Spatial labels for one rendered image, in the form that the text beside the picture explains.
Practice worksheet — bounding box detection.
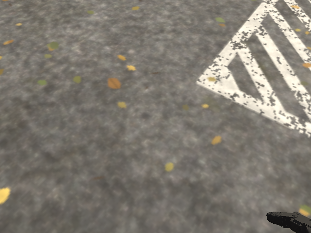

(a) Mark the robot right hand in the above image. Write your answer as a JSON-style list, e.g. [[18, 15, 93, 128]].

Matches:
[[266, 212, 311, 233]]

